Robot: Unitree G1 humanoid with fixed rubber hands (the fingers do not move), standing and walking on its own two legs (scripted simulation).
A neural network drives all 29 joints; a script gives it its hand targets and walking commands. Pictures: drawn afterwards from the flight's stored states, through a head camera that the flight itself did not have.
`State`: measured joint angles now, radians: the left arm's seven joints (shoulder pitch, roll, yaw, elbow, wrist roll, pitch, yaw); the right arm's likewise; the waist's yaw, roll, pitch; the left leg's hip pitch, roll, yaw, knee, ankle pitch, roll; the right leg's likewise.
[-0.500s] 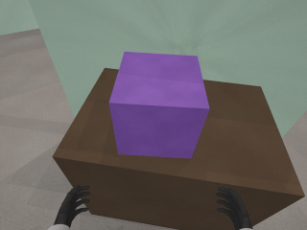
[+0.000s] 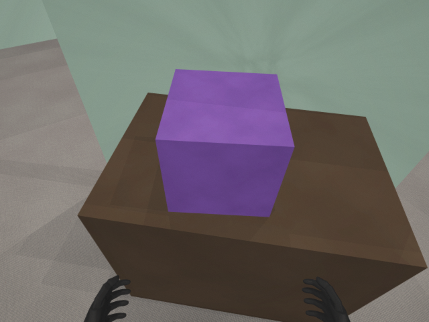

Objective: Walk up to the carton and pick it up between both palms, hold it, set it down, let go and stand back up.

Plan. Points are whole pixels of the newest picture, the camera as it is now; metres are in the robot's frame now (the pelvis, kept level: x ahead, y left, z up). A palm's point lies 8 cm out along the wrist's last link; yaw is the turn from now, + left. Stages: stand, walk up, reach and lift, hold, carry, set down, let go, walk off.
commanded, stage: set down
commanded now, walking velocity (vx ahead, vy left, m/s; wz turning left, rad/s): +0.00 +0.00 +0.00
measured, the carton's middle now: (222, 143) +0.53 +0.00 +0.01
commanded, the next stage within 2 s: let go in 0.14 s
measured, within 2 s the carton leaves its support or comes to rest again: neither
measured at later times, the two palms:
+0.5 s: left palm (99, 321) +0.15 +0.22 -0.08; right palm out of the picture +0.14 -0.23 -0.08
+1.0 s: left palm out of the picture +0.06 +0.24 -0.13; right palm out of the picture +0.06 -0.23 -0.13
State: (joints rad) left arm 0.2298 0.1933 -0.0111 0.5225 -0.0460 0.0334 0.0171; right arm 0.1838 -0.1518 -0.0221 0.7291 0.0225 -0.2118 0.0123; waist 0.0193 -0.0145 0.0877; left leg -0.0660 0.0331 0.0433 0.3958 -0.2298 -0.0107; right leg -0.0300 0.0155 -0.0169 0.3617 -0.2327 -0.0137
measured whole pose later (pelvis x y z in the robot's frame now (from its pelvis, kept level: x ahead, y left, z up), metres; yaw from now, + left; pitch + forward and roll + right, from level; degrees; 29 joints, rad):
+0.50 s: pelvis -0.01 -0.01 +0.00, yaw -1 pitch -5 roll +0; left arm 0.18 0.20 0.01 0.53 -0.01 0.12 0.02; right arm 0.18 -0.15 -0.04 0.73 -0.01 -0.18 0.02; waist 0.02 -0.03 0.08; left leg -0.09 0.04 0.05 0.41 -0.22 -0.02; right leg -0.07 0.02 -0.01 0.40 -0.24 -0.02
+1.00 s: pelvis +0.01 +0.01 -0.01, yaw +0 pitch -2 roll -1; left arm 0.34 0.18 0.03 0.82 0.03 -0.02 0.00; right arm 0.31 -0.18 -0.05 0.89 -0.03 0.01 0.01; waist 0.01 0.00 -0.02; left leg -0.18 0.03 0.04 0.49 -0.28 0.00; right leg -0.14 0.01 -0.02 0.45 -0.28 0.00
